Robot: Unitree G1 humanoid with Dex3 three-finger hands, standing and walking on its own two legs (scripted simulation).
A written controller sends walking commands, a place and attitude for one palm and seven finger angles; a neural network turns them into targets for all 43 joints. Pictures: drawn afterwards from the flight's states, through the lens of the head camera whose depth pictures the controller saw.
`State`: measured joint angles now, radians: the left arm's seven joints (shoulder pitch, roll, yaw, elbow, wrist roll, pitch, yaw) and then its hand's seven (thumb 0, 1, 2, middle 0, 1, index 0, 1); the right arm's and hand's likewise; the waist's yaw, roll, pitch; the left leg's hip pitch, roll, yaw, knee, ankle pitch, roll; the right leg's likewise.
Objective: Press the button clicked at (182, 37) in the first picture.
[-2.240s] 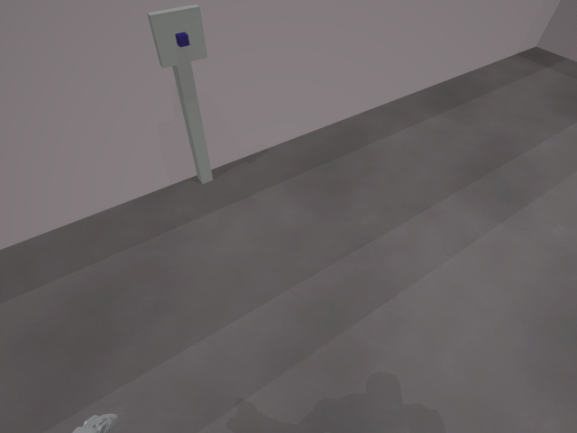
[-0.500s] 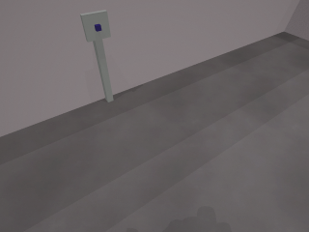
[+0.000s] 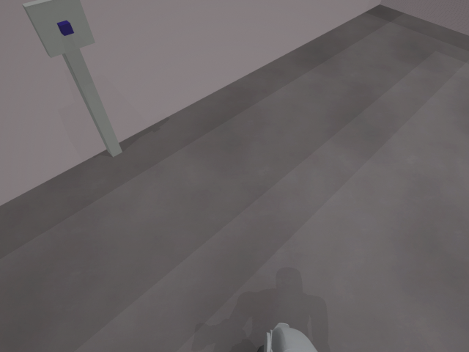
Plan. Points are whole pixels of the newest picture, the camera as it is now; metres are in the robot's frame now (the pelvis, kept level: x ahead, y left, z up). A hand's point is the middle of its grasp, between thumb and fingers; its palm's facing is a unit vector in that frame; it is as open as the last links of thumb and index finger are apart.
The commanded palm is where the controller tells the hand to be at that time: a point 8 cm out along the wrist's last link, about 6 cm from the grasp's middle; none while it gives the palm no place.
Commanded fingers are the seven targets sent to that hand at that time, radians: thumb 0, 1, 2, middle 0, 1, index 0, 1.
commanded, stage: walk to a spot facing it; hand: left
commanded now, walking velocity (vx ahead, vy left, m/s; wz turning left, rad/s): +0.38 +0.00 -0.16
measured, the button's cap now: (65, 27) +1.15 +0.64 -0.03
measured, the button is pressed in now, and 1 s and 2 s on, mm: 0 0 0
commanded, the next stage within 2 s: turn to face it in 1.32 s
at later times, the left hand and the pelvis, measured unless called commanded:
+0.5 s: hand (170, 327) +0.19 +0.13 -0.17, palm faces +0.07 -0.99 -0.15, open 7.3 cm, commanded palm none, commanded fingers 0.00 0.90 0.90 -0.20 -0.30 -0.20 -0.30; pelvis +0.21 -0.03 +0.01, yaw -1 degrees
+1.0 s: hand (168, 192) +0.51 +0.18 -0.16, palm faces -0.01 -0.99 -0.14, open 7.4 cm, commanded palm none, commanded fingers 0.00 0.90 0.90 -0.20 -0.30 -0.20 -0.30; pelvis +0.43 +0.01 +0.01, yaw -4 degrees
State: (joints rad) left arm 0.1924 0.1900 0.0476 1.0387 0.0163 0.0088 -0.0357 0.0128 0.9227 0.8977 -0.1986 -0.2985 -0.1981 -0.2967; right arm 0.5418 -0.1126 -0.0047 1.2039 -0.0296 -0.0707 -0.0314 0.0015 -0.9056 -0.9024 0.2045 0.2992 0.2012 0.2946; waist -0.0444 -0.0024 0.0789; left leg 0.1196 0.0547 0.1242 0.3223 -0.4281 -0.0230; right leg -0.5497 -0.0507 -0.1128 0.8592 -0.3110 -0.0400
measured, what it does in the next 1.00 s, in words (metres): walks ahead: right foot, then left foot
